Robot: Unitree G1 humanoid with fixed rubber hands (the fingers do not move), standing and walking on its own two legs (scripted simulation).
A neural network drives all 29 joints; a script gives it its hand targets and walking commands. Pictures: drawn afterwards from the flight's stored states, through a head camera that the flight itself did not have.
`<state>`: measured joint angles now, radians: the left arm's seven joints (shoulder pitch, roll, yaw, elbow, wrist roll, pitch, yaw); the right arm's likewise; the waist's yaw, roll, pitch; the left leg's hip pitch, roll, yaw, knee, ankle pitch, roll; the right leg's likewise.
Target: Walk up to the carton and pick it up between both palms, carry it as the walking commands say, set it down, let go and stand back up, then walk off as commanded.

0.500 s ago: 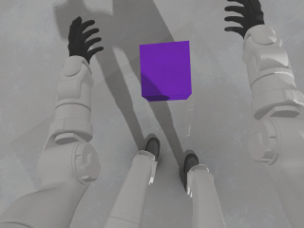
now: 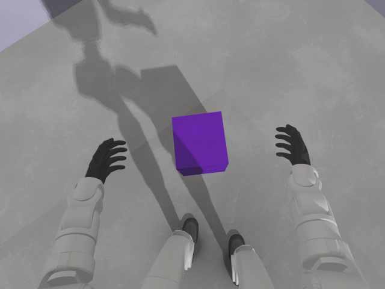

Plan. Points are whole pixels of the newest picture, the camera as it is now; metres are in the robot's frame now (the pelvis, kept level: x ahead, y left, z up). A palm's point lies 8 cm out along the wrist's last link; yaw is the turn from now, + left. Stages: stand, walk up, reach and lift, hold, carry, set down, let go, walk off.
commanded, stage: let go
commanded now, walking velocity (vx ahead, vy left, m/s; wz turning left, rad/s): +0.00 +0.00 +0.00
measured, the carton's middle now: (200, 146) +0.50 +0.08 -0.61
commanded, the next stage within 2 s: stand in 0.98 s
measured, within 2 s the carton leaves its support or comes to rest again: neither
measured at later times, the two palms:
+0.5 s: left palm (88, 241) +0.18 +0.22 -0.02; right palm (369, 246) +0.23 -0.24 -0.03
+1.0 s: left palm (86, 235) +0.19 +0.23 -0.02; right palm (373, 257) +0.22 -0.25 -0.03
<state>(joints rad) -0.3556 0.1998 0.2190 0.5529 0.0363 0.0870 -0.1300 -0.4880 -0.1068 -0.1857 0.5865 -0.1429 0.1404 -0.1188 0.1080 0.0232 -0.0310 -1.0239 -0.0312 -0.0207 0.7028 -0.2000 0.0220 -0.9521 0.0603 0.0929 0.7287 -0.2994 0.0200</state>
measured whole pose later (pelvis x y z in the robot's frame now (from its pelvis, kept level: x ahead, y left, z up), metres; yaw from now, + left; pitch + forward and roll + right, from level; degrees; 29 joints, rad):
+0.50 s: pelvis +0.04 -0.02 +0.04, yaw +2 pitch +1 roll +0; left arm 0.23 0.21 0.04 0.40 -0.01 0.06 -0.07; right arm 0.16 -0.20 -0.08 0.47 -0.02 0.06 0.04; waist 0.04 0.01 0.08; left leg -0.25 -0.03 -0.05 0.44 -0.21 0.00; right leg -0.17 0.04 0.07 0.45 -0.30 -0.02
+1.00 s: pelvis +0.05 -0.02 +0.04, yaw +3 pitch -2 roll +0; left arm 0.21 0.23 0.02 0.41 0.01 0.21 -0.01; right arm 0.23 -0.22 -0.03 0.49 0.01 0.08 0.02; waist 0.01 -0.01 0.04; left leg -0.20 -0.05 -0.07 0.49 -0.25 0.01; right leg -0.10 0.03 0.05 0.48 -0.34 -0.02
